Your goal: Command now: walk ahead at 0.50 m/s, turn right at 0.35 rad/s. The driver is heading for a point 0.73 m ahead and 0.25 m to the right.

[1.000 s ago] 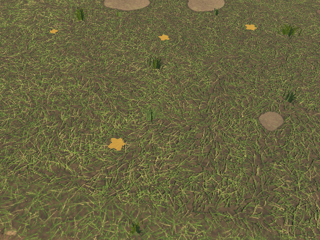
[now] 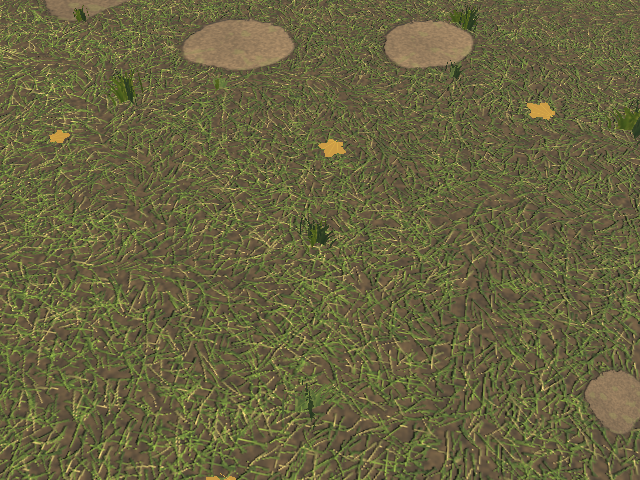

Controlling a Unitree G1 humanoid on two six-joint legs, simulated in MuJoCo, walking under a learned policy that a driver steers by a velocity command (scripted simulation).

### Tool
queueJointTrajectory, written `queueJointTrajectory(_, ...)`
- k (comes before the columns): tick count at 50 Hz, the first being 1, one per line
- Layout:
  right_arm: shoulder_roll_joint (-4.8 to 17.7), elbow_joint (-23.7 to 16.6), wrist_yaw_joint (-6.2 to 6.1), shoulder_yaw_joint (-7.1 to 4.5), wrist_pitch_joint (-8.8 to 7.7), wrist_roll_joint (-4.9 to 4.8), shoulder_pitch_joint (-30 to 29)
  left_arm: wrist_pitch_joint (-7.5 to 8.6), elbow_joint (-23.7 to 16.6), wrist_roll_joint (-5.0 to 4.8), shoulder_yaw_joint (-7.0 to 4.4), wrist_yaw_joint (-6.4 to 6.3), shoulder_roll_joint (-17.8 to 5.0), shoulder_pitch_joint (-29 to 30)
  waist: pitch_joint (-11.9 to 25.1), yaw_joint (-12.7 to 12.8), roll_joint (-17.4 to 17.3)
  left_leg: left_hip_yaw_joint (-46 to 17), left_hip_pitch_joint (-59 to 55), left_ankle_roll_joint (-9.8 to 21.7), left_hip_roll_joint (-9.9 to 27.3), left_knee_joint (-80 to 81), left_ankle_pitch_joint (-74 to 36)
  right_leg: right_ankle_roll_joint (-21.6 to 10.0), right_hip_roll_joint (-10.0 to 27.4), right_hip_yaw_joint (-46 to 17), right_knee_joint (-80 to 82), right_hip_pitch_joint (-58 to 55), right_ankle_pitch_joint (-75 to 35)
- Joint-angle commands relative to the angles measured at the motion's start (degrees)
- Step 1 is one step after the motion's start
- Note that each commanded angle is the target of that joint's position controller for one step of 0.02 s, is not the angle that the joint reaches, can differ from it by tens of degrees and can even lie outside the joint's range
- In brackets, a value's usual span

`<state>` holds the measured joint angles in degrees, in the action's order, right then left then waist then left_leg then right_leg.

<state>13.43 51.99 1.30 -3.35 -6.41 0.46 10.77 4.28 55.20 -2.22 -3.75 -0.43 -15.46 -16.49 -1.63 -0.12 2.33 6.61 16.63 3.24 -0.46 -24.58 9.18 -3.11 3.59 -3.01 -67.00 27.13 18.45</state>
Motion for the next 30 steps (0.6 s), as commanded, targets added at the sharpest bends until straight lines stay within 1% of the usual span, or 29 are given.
queueJointTrajectory(1,5.25,-1.13,-0.24,-1.18,-1.15,0.55,0.87,-1.20,-2.19,-0.05,-1.24,-0.22,-1.96,-3.39,1.90,0.95,-7.65,-11.22,-6.45,6.41,14.95,16.36,-6.11,-0.11,4.79,-3.38,0.19,7.13,-5.91)
queueJointTrajectory(3,6.51,-0.40,-0.88,-1.63,-1.28,0.78,1.95,-1.79,-3.42,0.22,-1.52,-0.29,-1.95,-0.84,0.40,0.95,-6.25,-7.60,-7.05,6.71,14.95,17.24,-10.16,0.38,4.67,-4.26,3.18,10.88,-10.43)
queueJointTrajectory(5,6.93,0.09,-1.59,-1.78,-1.07,0.84,2.98,-1.69,-4.70,0.61,-1.69,-0.03,-1.96,2.14,-0.63,0.47,-5.59,-4.61,-8.79,6.45,14.73,17.69,-12.23,0.95,4.15,-4.69,8.67,13.92,-15.67)
queueJointTrajectory(7,7.46,0.15,-2.13,-1.83,-0.80,0.76,3.38,-1.37,-5.86,0.83,-1.56,0.58,-1.56,5.06,-1.26,-0.08,-5.36,-1.49,-10.00,5.71,14.12,18.01,-13.29,1.17,3.65,-3.31,15.20,14.04,-20.65)
queueJointTrajectory(9,8.20,0.30,-2.61,-1.98,-0.47,0.43,4.56,-1.24,-7.40,1.08,-1.10,1.34,-0.84,9.21,-2.46,-1.46,-4.73,1.05,-11.37,5.17,14.19,18.54,-13.66,1.07,3.32,-0.27,20.85,13.69,-23.54)
queueJointTrajectory(12,8.90,1.39,-3.00,-2.29,0.49,-0.07,8.45,-1.17,-10.30,1.13,-0.43,2.45,0.13,14.98,-4.40,-3.66,-3.70,3.16,-17.74,5.06,16.01,17.00,-16.76,0.20,2.93,2.37,26.13,16.52,-22.49)
queueJointTrajectory(14,9.40,1.75,-3.05,-2.56,1.44,-0.47,9.94,-1.17,-12.28,0.98,-0.22,3.28,0.27,17.60,-4.99,-4.20,-3.82,4.35,-22.35,4.97,17.30,14.52,-20.82,-0.61,2.26,4.35,28.17,18.07,-18.98)
queueJointTrajectory(15,9.77,1.66,-3.09,-2.71,1.91,-0.67,9.92,-1.17,-13.16,0.87,-0.24,3.71,0.15,18.29,-4.94,-3.91,-4.14,5.13,-23.73,4.73,17.74,12.82,-24.60,-1.19,1.57,5.62,28.98,17.44,-16.62)
queueJointTrajectory(16,10.43,1.26,-3.19,-2.87,2.29,-0.83,9.06,-1.19,-13.86,0.77,-0.46,4.08,-0.36,18.04,-4.18,-2.91,-4.93,6.19,-24.17,4.22,17.80,10.33,-32.31,-2.06,0.24,7.28,29.74,14.72,-14.10)
queueJointTrajectory(17,11.40,0.78,-3.38,-3.12,2.63,-1.01,8.28,-1.28,-14.31,0.69,-0.90,4.31,-1.35,16.98,-2.43,-1.65,-6.28,6.98,-24.56,3.66,17.77,6.86,-42.46,-3.08,-1.72,9.25,29.65,10.78,-11.37)
queueJointTrajectory(18,12.39,0.33,-3.61,-3.37,3.02,-1.19,7.53,-1.41,-14.28,0.56,-1.60,4.39,-2.73,14.23,-0.02,0.41,-7.86,7.48,-24.71,3.10,17.71,1.73,-52.06,-4.25,-3.93,10.84,29.12,5.82,-8.37)
queueJointTrajectory(19,13.27,-0.12,-3.73,-3.55,3.42,-1.25,6.50,-1.49,-13.37,0.31,-2.75,4.32,-5.02,8.46,3.36,3.87,-8.79,7.77,-23.39,2.41,17.21,-6.70,-57.31,-5.81,-6.11,11.54,29.71,-1.98,-6.63)
queueJointTrajectory(20,13.34,-0.71,-3.71,-3.40,3.50,-1.63,4.94,-1.51,-11.21,0.30,-4.64,3.64,-8.46,-0.72,8.12,8.98,-7.56,8.65,-17.78,0.49,14.89,-19.19,-52.63,-8.13,-8.04,10.48,35.08,-16.06,-10.99)
queueJointTrajectory(21,10.91,-2.18,-3.56,-2.57,2.74,-0.38,5.63,-2.11,-9.61,0.68,-6.40,2.16,-13.96,-7.84,13.05,10.47,0.86,8.32,-1.89,-2.15,11.41,-37.78,-25.34,-11.68,1.34,-5.10,36.50,-33.23,-11.67)
queueJointTrajectory(22,3.14,-5.34,-2.46,-0.26,0.46,-0.01,9.71,-1.54,-11.42,0.76,-6.60,2.06,-17.94,-4.63,19.20,3.35,12.31,-1.27,21.93,-5.49,-2.43,-58.20,23.25,-24.13,15.21,-40.28,44.97,-50.09,-6.10)
queueJointTrajectory(23,7.97,-6.91,-1.34,-1.06,-2.35,-2.44,2.78,-1.20,-11.39,1.58,-5.01,2.21,-13.05,-7.29,21.56,7.56,5.14,-12.48,28.66,-3.64,-0.50,-60.58,22.46,-22.59,15.68,-43.02,50.76,-51.24,-4.56)
queueJointTrajectory(24,8.71,-8.20,-0.96,-1.21,-3.30,-3.94,-0.97,-0.56,-11.24,1.72,-4.18,2.12,-9.70,-5.17,14.00,6.86,3.05,-12.20,31.59,-1.96,2.38,-57.44,18.03,-19.64,13.76,-33.40,50.33,-45.42,-7.80)
queueJointTrajectory(25,8.33,-7.61,-1.32,-1.21,-3.41,-2.98,-1.00,-0.04,-12.00,1.27,-3.51,2.30,-7.44,-0.59,8.46,3.44,-2.92,-11.99,28.72,-1.71,5.21,-51.01,13.87,-17.07,10.79,-25.77,50.40,-35.54,-13.57)
queueJointTrajectory(26,9.28,-6.94,-1.78,-1.90,-2.80,-1.33,-0.76,0.14,-12.95,1.19,-2.82,2.17,-5.32,3.15,6.28,1.37,-3.40,-11.57,24.31,-2.23,6.95,-45.82,11.90,-15.35,8.53,-20.40,50.98,-28.04,-18.37)
queueJointTrajectory(27,9.46,-6.82,-1.75,-2.24,-1.88,-0.82,0.55,0.17,-13.89,1.59,-2.43,1.87,-4.75,4.85,5.18,-0.31,-2.79,-11.66,20.49,-2.88,7.84,-43.55,10.50,-15.02,7.20,-18.12,52.34,-22.82,-20.80)
queueJointTrajectory(28,9.03,-7.21,-1.77,-2.36,-1.11,-0.43,0.99,0.23,-14.13,1.56,-2.55,1.61,-5.48,4.99,4.67,-1.14,-2.62,-11.31,18.73,-3.80,7.92,-40.89,9.75,-15.06,6.62,-17.48,53.35,-19.82,-22.41)
queueJointTrajectory(29,8.12,-7.65,-1.82,-2.21,-0.53,-0.08,0.73,0.34,-14.15,1.41,-2.74,1.26,-6.47,4.51,4.06,-1.50,-2.50,-10.51,18.08,-4.79,7.86,-38.20,8.89,-15.18,6.16,-15.96,53.97,-17.34,-24.83)
queueJointTrajectory(30,7.44,-8.33,-1.96,-2.00,-0.12,0.23,-0.66,0.41,-14.13,1.44,-3.02,0.87,-7.63,3.68,3.45,-1.35,-2.22,-9.88,18.12,-5.68,7.52,-34.91,6.65,-15.10,5.50,-14.34,54.48,-15.53,-26.48)
